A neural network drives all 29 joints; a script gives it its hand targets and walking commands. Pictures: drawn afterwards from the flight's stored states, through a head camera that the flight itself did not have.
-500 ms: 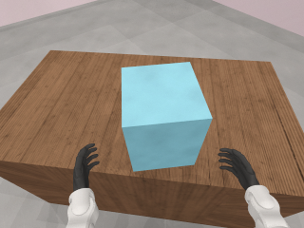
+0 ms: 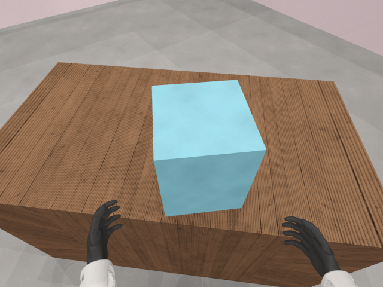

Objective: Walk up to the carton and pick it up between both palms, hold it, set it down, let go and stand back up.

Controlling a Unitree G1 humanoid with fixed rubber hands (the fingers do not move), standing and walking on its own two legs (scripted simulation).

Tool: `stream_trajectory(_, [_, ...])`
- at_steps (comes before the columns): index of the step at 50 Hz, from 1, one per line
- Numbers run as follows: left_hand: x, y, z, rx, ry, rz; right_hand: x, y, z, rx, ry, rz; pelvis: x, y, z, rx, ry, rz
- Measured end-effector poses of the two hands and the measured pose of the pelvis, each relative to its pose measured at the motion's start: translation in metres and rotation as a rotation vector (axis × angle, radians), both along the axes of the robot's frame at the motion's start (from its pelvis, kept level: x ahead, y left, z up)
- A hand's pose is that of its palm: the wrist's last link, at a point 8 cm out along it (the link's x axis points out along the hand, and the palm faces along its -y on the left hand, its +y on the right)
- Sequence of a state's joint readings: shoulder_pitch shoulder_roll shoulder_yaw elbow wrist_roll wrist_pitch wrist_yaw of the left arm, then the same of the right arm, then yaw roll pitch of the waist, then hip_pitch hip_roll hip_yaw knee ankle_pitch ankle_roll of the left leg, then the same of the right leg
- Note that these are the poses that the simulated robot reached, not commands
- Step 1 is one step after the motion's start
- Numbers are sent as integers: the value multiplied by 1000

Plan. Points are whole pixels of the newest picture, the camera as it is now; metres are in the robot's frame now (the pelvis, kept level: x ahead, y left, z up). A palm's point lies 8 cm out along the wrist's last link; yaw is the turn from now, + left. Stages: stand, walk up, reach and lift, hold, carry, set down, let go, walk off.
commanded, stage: set down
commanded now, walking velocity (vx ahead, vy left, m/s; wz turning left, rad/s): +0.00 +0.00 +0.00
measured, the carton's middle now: (199, 151) +0.44 +0.05 +0.02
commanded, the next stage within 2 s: none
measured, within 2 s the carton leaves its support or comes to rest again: neither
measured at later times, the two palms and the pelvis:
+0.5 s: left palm (90, 256) +0.19 +0.24 -0.02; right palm (318, 272) +0.21 -0.21 -0.04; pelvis +0.03 +0.02 +0.00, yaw +0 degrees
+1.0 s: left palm (86, 265) +0.17 +0.25 -0.04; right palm (308, 276) +0.21 -0.19 -0.05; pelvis +0.03 +0.02 +0.00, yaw +0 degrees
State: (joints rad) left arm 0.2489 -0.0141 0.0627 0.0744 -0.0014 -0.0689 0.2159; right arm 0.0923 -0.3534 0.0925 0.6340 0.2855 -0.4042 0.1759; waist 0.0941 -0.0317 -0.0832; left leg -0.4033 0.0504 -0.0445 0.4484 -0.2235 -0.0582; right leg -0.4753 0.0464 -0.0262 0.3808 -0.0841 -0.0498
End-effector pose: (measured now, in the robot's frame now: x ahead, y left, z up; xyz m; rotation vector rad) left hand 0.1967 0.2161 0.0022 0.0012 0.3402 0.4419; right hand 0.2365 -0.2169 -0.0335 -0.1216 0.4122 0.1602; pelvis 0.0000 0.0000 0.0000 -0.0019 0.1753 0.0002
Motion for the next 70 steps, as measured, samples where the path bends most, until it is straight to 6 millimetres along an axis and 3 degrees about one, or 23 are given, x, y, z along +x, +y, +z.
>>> stream_trajectory(13, [6, 9, -6, -25, 41, -1, -5, 8, 2, -7, 33, -24, 19, 11, 2, -9, -35, 5])
stream_trajectory(21, [-8, 16, -17, -42, 104, 0, -20, 7, -1, -22, 81, -51, 29, 17, 4, -16, -54, 7])
stream_trajectory(30, [-12, 22, -17, -15, 115, -16, -25, 13, -4, -2, 90, -60, 28, 17, 4, -16, -59, 8])
stream_trajectory(38, [-20, 22, -36, -27, 202, -67, -27, 19, -9, 19, 100, -90, 27, 17, 5, -14, -66, 8])
stream_trajectory(48, [-22, 31, -39, -2, 239, -96, -29, 24, -14, 30, 124, -122, 28, 17, 5, -13, -65, 9])
stream_trajectory(57, [-26, 38, -55, -5, 335, -137, -36, 36, -25, 36, 183, -145, 28, 19, 5, -13, -65, 11])
stream_trajectory(70, [-21, 42, -62, -12, 379, -170, -33, 44, -30, 18, 204, -161, 35, 22, 5, -15, -56, 11])
